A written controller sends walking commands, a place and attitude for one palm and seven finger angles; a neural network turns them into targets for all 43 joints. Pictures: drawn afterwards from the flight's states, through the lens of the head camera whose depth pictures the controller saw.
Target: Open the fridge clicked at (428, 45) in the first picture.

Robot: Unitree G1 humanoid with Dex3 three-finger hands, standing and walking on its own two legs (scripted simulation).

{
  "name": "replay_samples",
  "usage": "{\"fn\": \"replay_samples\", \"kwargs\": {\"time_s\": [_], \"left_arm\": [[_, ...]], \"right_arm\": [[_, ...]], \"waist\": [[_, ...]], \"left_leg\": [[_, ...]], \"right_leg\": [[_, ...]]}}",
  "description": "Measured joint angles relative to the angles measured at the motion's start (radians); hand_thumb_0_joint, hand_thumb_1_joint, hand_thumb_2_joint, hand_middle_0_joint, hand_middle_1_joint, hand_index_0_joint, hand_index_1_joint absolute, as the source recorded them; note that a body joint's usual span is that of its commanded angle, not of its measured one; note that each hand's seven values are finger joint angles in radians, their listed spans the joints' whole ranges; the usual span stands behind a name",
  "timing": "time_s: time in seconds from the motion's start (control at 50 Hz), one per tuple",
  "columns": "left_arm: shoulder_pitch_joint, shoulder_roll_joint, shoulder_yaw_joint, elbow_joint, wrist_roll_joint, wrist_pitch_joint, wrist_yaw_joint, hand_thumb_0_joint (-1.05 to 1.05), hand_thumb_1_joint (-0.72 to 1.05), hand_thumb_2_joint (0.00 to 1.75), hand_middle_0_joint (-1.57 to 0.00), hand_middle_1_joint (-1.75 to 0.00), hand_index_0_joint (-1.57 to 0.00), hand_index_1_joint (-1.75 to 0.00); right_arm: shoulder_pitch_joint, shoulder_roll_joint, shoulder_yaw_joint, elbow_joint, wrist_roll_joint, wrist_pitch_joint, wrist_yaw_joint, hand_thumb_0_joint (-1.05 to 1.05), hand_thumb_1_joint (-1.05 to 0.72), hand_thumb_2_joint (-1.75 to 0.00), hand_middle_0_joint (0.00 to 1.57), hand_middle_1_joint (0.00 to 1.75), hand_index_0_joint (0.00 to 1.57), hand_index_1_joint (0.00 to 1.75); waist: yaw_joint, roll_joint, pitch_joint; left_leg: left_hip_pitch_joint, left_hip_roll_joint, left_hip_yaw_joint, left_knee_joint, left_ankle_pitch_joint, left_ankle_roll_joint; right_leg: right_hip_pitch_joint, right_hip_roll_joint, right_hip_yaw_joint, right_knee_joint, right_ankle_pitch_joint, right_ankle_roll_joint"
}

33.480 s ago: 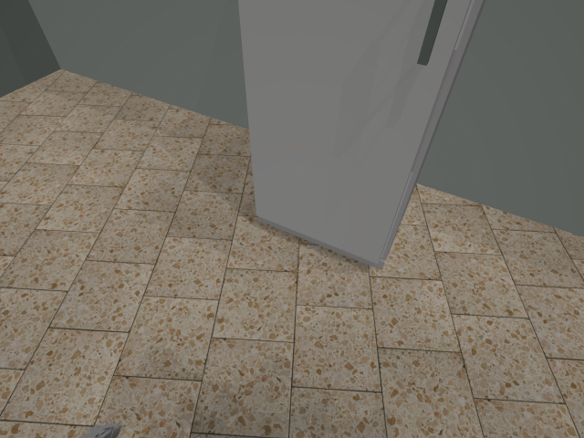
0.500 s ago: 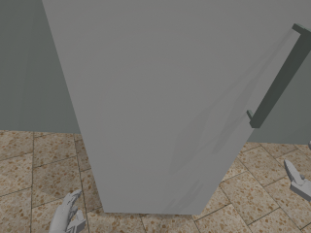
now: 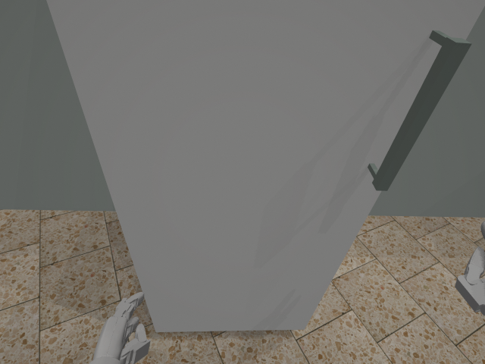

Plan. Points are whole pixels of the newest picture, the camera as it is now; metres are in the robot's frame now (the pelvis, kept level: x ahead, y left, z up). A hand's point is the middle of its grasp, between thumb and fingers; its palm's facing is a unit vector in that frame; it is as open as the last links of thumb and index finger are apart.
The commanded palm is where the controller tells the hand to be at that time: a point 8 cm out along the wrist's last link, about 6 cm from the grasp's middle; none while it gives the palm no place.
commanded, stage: step back with the hand held close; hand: right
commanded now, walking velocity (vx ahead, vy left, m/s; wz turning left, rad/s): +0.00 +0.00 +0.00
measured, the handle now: (405, 120) +0.41 -0.25 +0.25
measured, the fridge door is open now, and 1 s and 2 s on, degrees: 0 0 0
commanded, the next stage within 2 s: stop stepping back and stand still in 1.34 s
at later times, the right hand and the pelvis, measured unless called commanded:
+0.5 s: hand out of the picture +0.16 -0.30 +0.15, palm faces +0.43 +0.78 -0.46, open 7.4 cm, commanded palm +0.10 -0.34 +0.17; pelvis -0.04 -0.04 -0.01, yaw +1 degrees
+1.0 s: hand out of the picture +0.06 -0.32 +0.16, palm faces +0.56 +0.73 -0.39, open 7.4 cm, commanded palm +0.00 -0.35 +0.17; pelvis -0.12 -0.04 -0.03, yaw -4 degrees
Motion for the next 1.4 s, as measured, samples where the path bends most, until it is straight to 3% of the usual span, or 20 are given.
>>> {"fn": "replay_samples", "kwargs": {"time_s": [0.1, 0.2, 0.3, 0.46, 0.66, 0.8, 0.9, 1.04, 1.1, 1.2, 1.24, 1.26, 1.3, 1.36, 1.4], "left_arm": [[0.007, 0.004, 0.003, 0.004, 0.000, 0.000, -0.002, 0.01, 0.90, 0.90, -0.20, -0.30, -0.21, -0.30], [0.001, 0.025, 0.003, -0.032, -0.009, 0.055, -0.015, 0.01, 0.90, 0.90, -0.20, -0.30, -0.21, -0.30], [-0.001, 0.039, 0.018, -0.077, -0.016, 0.106, -0.010, 0.01, 0.90, 0.90, -0.20, -0.30, -0.21, -0.30], [0.008, 0.031, 0.020, -0.117, -0.022, 0.149, 0.005, 0.01, 0.91, 0.90, -0.20, -0.30, -0.21, -0.30], [0.025, 0.021, 0.002, -0.110, -0.022, 0.133, 0.002, 0.01, 0.90, 0.90, -0.20, -0.30, -0.21, -0.30], [0.047, 0.018, 0.002, -0.105, -0.018, 0.101, 0.009, 0.01, 0.90, 0.90, -0.20, -0.30, -0.21, -0.30], [0.063, 0.012, 0.006, -0.103, -0.013, 0.082, 0.004, 0.01, 0.90, 0.90, -0.20, -0.30, -0.21, -0.30], [0.036, 0.023, 0.012, -0.076, -0.002, 0.081, -0.003, 0.01, 0.90, 0.90, -0.20, -0.30, -0.21, -0.30], [0.018, 0.024, 0.015, -0.080, -0.002, 0.078, 0.003, 0.01, 0.90, 0.90, -0.20, -0.30, -0.21, -0.30], [0.019, -0.009, 0.030, -0.092, 0.000, 0.057, 0.001, 0.01, 0.90, 0.90, -0.20, -0.30, -0.21, -0.30], [0.017, -0.023, 0.029, -0.087, -0.001, 0.052, -0.007, 0.01, 0.90, 0.90, -0.20, -0.30, -0.21, -0.30], [0.008, -0.024, 0.029, -0.084, -0.001, 0.055, -0.010, 0.01, 0.90, 0.90, -0.20, -0.30, -0.21, -0.30], [-0.003, -0.026, 0.028, -0.068, -0.001, 0.067, -0.018, 0.01, 0.90, 0.90, -0.20, -0.30, -0.21, -0.30], [-0.003, -0.021, 0.014, -0.032, 0.014, 0.102, -0.025, 0.01, 0.90, 0.90, -0.20, -0.30, -0.21, -0.30], [-0.001, -0.022, -0.003, -0.033, 0.014, 0.109, -0.023, 0.01, 0.90, 0.90, -0.20, -0.30, -0.21, -0.30]], "right_arm": [[0.001, -0.005, -0.001, -0.005, -0.002, 0.003, 0.001, 0.01, -0.89, -0.90, 0.21, 0.30, 0.21, 0.31], [-0.010, -0.028, -0.046, 0.005, -0.019, -0.031, 0.000, 0.01, -0.89, -0.90, 0.21, 0.30, 0.21, 0.31], [0.049, -0.042, -0.041, -0.034, -0.025, -0.027, -0.003, 0.01, -0.89, -0.90, 0.21, 0.30, 0.21, 0.31], [0.082, -0.088, -0.052, -0.077, -0.026, -0.021, -0.018, 0.01, -0.89, -0.90, 0.21, 0.30, 0.21, 0.31], [0.048, -0.052, -0.061, -0.073, -0.044, -0.068, -0.046, 0.01, -0.89, -0.90, 0.21, 0.30, 0.21, 0.31], [0.037, -0.062, -0.076, -0.091, -0.064, -0.102, -0.057, 0.01, -0.89, -0.90, 0.21, 0.30, 0.21, 0.31], [0.027, -0.081, -0.101, -0.103, -0.073, -0.124, -0.055, 0.01, -0.89, -0.90, 0.21, 0.30, 0.21, 0.31], [0.027, -0.061, -0.097, -0.138, -0.060, -0.136, -0.066, 0.01, -0.89, -0.90, 0.21, 0.30, 0.21, 0.31], [0.012, -0.061, -0.095, -0.149, -0.060, -0.135, -0.067, 0.01, -0.89, -0.90, 0.21, 0.30, 0.21, 0.31], [-0.003, -0.111, -0.124, -0.177, -0.046, -0.133, -0.049, 0.01, -0.89, -0.90, 0.21, 0.30, 0.21, 0.31], [0.018, -0.123, -0.142, -0.185, -0.033, -0.146, -0.047, 0.01, -0.89, -0.90, 0.21, 0.30, 0.21, 0.31], [0.026, -0.116, -0.143, -0.185, -0.028, -0.150, -0.047, 0.01, -0.89, -0.90, 0.21, 0.30, 0.21, 0.31], [0.041, -0.100, -0.126, -0.189, -0.030, -0.140, -0.051, 0.01, -0.89, -0.90, 0.21, 0.30, 0.21, 0.31], [0.044, -0.067, -0.084, -0.186, -0.041, -0.098, -0.051, 0.01, -0.89, -0.90, 0.21, 0.30, 0.21, 0.31], [0.025, -0.060, -0.076, -0.179, -0.045, -0.086, -0.050, 0.01, -0.89, -0.90, 0.21, 0.30, 0.21, 0.31]], "waist": [[0.002, 0.009, 0.004], [0.035, 0.011, -0.027], [0.059, 0.022, -0.037], [0.056, 0.040, -0.040], [0.050, 0.036, -0.055], [0.066, 0.049, -0.030], [0.081, 0.062, -0.017], [0.060, 0.083, -0.008], [0.061, 0.078, 0.010], [0.093, 0.054, 0.017], [0.088, 0.059, -0.003], [0.083, 0.053, 0.002], [0.056, 0.068, 0.000], [0.012, 0.108, -0.030], [-0.002, 0.143, -0.044]], "left_leg": [[0.002, 0.005, -0.007, -0.009, 0.006, -0.006], [-0.078, 0.005, 0.006, 0.000, 0.018, -0.016], [-0.152, 0.020, -0.011, 0.030, 0.024, -0.034], [-0.219, 0.039, -0.031, 0.072, 0.040, -0.054], [-0.288, 0.033, -0.012, 0.097, 0.076, -0.053], [-0.316, 0.023, -0.008, 0.131, 0.057, -0.048], [-0.330, 0.014, -0.023, 0.164, 0.070, -0.045], [-0.379, 0.033, -0.032, 0.175, 0.102, -0.052], [-0.402, 0.030, -0.027, 0.199, 0.040, -0.045], [-0.373, -0.029, -0.014, 0.370, -0.157, -0.022], [-0.329, -0.038, -0.010, 0.335, -0.185, -0.008], [-0.327, -0.039, -0.010, 0.314, -0.129, -0.011], [-0.330, -0.016, -0.026, 0.287, -0.031, -0.015], [-0.323, 0.022, -0.071, 0.212, 0.029, -0.055], [-0.331, 0.043, -0.097, 0.163, 0.073, -0.071]], "right_leg": [[0.003, 0.005, -0.007, -0.007, 0.004, -0.006], [-0.105, 0.006, 0.006, 0.051, -0.006, -0.015], [-0.171, 0.021, -0.012, 0.074, 0.000, -0.030], [-0.229, 0.040, -0.032, 0.103, 0.020, -0.050], [-0.329, 0.031, -0.020, 0.180, 0.020, -0.059], [-0.365, 0.024, -0.015, 0.203, 0.060, -0.066], [-0.395, 0.023, -0.019, 0.252, 0.006, -0.068], [-0.450, 0.023, -0.052, 0.286, -0.088, -0.056], [-0.467, 0.013, -0.059, 0.276, -0.047, -0.069], [-0.494, -0.037, -0.071, 0.239, 0.146, -0.087], [-0.513, -0.049, -0.094, 0.231, 0.169, -0.080], [-0.519, -0.052, -0.096, 0.238, 0.135, -0.072], [-0.534, -0.025, -0.089, 0.336, -0.046, -0.021], [-0.501, 0.018, -0.083, 0.524, -0.158, 0.003], [-0.398, 0.025, -0.091, 0.410, -0.165, -0.002]]}}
